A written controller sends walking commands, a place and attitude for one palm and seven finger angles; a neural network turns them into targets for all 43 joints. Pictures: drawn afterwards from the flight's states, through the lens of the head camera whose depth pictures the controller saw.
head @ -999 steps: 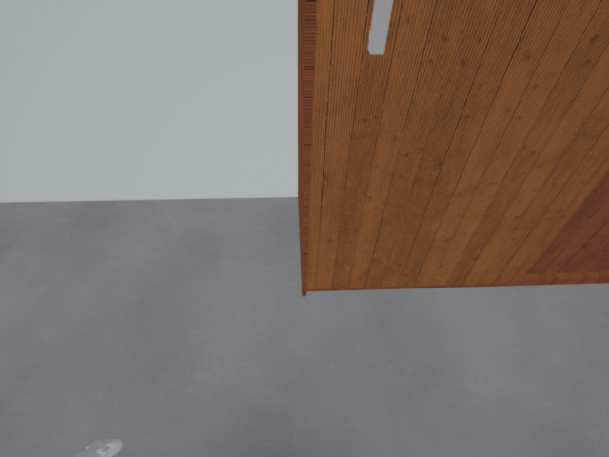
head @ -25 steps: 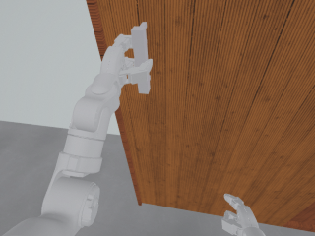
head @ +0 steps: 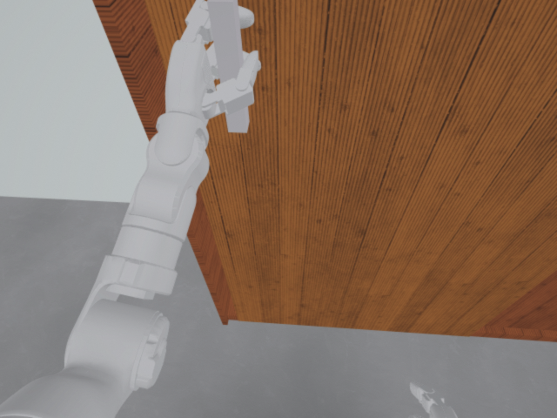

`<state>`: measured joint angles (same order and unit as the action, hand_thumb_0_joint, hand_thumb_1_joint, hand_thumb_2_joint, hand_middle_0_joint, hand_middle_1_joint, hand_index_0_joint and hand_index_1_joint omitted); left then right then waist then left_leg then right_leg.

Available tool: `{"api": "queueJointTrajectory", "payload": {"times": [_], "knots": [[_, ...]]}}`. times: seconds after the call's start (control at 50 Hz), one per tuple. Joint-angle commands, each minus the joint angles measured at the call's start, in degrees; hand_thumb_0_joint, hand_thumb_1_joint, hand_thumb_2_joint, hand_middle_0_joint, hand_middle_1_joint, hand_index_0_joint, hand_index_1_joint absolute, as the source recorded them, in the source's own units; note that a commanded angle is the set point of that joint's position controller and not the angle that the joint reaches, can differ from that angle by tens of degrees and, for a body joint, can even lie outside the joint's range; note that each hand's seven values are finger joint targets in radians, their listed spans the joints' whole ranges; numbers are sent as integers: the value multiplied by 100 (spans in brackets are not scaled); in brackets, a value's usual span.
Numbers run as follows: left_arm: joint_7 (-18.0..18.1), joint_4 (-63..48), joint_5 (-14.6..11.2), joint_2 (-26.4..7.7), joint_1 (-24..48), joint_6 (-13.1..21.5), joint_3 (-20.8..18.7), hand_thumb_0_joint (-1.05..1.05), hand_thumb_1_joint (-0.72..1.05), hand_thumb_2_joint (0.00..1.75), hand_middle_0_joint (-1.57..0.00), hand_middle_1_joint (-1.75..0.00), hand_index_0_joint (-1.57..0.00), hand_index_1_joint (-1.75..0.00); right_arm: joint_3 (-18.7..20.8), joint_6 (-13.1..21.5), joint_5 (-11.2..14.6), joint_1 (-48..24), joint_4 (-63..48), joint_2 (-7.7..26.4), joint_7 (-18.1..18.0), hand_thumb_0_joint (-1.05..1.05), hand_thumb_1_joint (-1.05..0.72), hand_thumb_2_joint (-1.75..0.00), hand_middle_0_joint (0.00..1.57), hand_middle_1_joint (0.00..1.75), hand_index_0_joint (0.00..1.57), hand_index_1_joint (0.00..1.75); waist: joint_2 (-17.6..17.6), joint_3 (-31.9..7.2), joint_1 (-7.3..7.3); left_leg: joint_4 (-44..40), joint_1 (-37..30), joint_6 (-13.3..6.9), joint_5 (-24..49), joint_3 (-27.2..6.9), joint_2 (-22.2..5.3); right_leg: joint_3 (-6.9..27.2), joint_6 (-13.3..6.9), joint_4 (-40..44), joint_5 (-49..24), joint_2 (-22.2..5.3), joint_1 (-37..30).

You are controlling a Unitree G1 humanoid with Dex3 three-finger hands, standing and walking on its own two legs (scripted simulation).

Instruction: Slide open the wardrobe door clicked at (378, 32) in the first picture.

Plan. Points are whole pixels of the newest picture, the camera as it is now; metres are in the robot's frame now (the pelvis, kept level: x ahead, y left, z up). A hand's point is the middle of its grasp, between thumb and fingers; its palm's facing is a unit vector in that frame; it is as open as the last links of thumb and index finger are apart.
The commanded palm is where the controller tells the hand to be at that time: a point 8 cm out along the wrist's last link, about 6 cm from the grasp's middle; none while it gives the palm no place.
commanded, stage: step sideways, sliding the door along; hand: left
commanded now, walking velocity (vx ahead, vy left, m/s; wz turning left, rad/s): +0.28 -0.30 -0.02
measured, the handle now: (234, 62) +0.48 +0.08 +0.26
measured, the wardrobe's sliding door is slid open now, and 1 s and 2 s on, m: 0.04 0.20 0.64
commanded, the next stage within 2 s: none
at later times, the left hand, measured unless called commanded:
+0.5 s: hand (276, 84) +0.44 +0.03 +0.26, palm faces +0.13 -0.99 -0.06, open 6.6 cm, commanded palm +0.42 +0.02 +0.24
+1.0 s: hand (387, 87) +0.44 -0.10 +0.25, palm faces +0.28 -0.95 -0.10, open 6.9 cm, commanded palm +0.41 -0.12 +0.24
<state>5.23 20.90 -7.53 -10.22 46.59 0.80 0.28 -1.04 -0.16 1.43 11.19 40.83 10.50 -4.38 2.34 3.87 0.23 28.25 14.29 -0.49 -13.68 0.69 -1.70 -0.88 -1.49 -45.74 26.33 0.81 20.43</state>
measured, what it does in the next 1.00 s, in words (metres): steps to the right: right foot, then left foot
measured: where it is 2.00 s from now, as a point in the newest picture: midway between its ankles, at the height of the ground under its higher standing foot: outside the picture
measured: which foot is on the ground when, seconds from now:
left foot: down 0.00-0.12, up 0.14-0.28, down 0.30-0.68, up 0.70-0.82, down 0.84-1.00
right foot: up 0.00-0.10, down 0.12-0.30, up 0.32-0.66, down 0.68-0.84, up 0.86-1.00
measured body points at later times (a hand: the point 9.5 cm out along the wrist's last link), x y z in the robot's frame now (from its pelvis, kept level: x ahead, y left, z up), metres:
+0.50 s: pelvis +0.02 -0.14 +0.00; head +0.11 -0.10 +0.43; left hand +0.42 +0.08 +0.26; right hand +0.25 -0.32 -0.11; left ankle +0.04 +0.04 -0.74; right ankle +0.06 -0.31 -0.65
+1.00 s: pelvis +0.08 -0.30 -0.01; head +0.17 -0.27 +0.43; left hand +0.42 -0.05 +0.26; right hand +0.32 -0.49 -0.10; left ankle +0.07 -0.13 -0.74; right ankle +0.11 -0.45 -0.66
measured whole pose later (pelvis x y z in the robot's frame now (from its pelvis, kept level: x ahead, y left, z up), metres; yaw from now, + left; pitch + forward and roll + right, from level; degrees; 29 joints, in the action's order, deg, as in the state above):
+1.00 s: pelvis +0.08 -0.30 -0.01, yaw +7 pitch -3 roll -3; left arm 5.2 -7.6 -2.5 -13.0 37.3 -0.7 -3.9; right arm 4.1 3.2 3.0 4.1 33.8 12.7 3.1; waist 3.2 15.3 -7.8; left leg 33.1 14.1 5.2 -15.4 5.0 -13.4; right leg -3.2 1.6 -62.0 25.2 -1.8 27.8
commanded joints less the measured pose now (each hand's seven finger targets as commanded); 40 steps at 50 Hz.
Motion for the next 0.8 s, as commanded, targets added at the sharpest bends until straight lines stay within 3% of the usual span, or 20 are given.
{"api": "queueJointTrajectory", "payload": {"times": [0.0,0.06,0.08,0.1,0.14,0.2,0.24,0.26,0.28,0.3,0.36,0.46,0.54,0.6,0.62,0.64,0.66,0.7,0.74,0.78], "knots": [[-175,-1666,204,-524,3657,729,-13,0,90,90,-45,-140,-45,-140,339,330,43,-600,-898,870,-35,0,-90,-90,20,30,20,30,763,-2073,237,-301,-1495,-990,991,-1326,-1724,-162,45,653,-184,-189,37],[-208,-1778,223,-665,3527,816,-158,0,90,90,-45,-140,-45,-140,355,365,118,-665,-968,812,-40,0,-90,-90,20,30,20,30,467,-2172,119,729,-370,-580,905,-367,-1221,-309,12,1706,-932,-155,-1461],[-165,-1872,269,-852,3515,802,-318,0,90,90,-45,-140,-45,-140,343,365,147,-738,-999,722,-45,0,-90,-90,20,30,20,30,-387,-2146,80,1610,395,-264,206,281,-690,303,-217,2307,-975,-708,-1904],[-88,-1656,330,-1169,3207,723,-573,0,90,90,-45,-140,-45,-140,343,362,124,-873,-968,666,-86,0,-90,-90,20,30,20,30,-1572,-1834,-4,2632,1466,9,-1327,469,-38,1669,-691,2837,-1166,-1611,-2096],[-83,-1992,322,-1054,3293,671,-533,0,90,90,-45,-140,-45,-140,390,453,96,-1113,-857,665,-96,0,-90,-90,20,30,20,30,-1742,-1435,-214,3957,2018,54,-2050,-202,-142,2406,-1389,2767,-1284,-2190,-1824],[-110,-2545,393,-508,3511,803,-80,0,90,90,-45,-140,-45,-140,323,408,-9,-970,-757,581,-33,0,-90,-90,20,30,20,30,-1179,-1750,30,2317,902,85,-1475,126,-339,708,-1039,1739,-3601,-1602,-1737],[-98,-2468,374,-365,3519,867,104,0,90,90,-45,-140,-45,-140,344,358,-8,-826,-742,573,-24,0,-90,-90,20,30,20,30,-924,-2098,245,174,-759,76,36,590,-255,-1,-598,802,-3189,-1111,-936],[-122,-2561,317,-245,3591,941,239,0,90,90,-45,-140,-45,-140,485,377,-3,-765,-802,840,11,0,-90,-90,20,30,20,30,137,-2252,348,-592,-2182,-335,488,-653,-1152,-236,-234,-369,-2010,-682,553],[-181,-2713,205,83,3726,1026,534,0,90,90,-45,-140,-45,-140,572,418,29,-851,-906,996,115,0,-90,-90,20,30,20,30,1621,-2492,302,-845,-3061,-1185,1501,-3146,-3066,-17,60,-1952,386,-170,1978],[-210,-2506,165,351,3825,1044,772,0,90,90,-45,-140,-45,-140,578,321,160,-1091,-1078,930,233,0,-90,-90,20,30,20,30,1063,-2229,237,-939,-2797,-1595,1566,-3637,-3531,660,-54,-3010,199,-400,2085],[-287,-2961,326,83,4112,1082,707,0,90,90,-45,-140,-45,-140,630,289,135,-1207,-824,849,354,0,-90,-90,20,30,20,30,132,-1894,216,-449,-2390,-1414,1981,-2223,-3018,744,95,-3169,-177,-814,2445],[-468,-3180,351,529,3802,879,1155,0,90,90,-45,-140,-45,-140,633,378,171,-978,-1100,872,393,0,-90,-90,20,30,20,30,1302,-2076,201,-406,-2095,-795,2455,-239,-2102,-161,307,-1426,-637,-623,1293],[-488,-3303,277,257,3468,857,931,0,90,90,-45,-140,-45,-140,572,519,203,-963,-1285,853,419,0,-90,-90,20,30,20,30,1878,-2303,249,64,-2103,-550,3669,298,-1850,-688,372,-70,-578,-271,326],[-443,-3404,226,-49,3017,830,661,0,90,90,-45,-140,-45,-140,479,596,272,-1097,-1375,793,440,0,-90,-90,20,30,20,30,1746,-2236,148,719,-1603,-235,3171,316,-1647,-951,421,1031,-1273,129,-800],[-436,-3438,245,-101,2842,820,638,0,90,90,-45,-140,-45,-140,438,623,311,-1132,-1409,721,460,0,-90,-90,20,30,20,30,1493,-2244,71,1118,-1381,-294,2978,234,-1480,-858,396,1650,-1807,65,-1184],[-421,-3562,321,-345,2763,818,542,0,90,90,-45,-140,-45,-140,376,641,352,-1155,-1406,590,471,0,-90,-90,20,30,20,30,368,-2262,-11,1918,-702,-325,2059,415,-1021,-386,242,2226,-3390,-463,-1871],[-387,-3533,392,-719,2587,795,366,0,90,90,-45,-140,-45,-140,323,636,338,-1333,-1420,368,415,0,-90,-90,20,30,20,30,-1311,-2046,-50,2933,911,36,-962,441,-415,802,-225,2131,-5814,-1502,-2552],[-322,-4096,333,-844,2048,650,179,0,90,90,-45,-140,-45,-140,403,644,276,-1451,-1271,490,279,0,-90,-90,20,30,20,30,-2586,-2103,-153,4103,1728,249,-2701,-53,-215,1384,-774,1419,-7464,-1969,-2703],[-243,-4827,260,-421,2071,738,433,0,90,90,-45,-140,-45,-140,320,673,258,-1386,-1155,488,251,0,-90,-90,20,30,20,30,-1971,-2166,82,2383,1400,154,-2297,32,-351,803,-724,885,-7376,-1781,-2852],[-202,-5004,245,-295,2004,893,586,0,90,90,-45,-140,-45,-140,397,547,222,-1222,-1154,586,265,0,-90,-90,20,30,20,30,-1392,-2474,276,-233,-648,159,608,471,-647,38,-243,-26,-6213,-1259,-1856]]}}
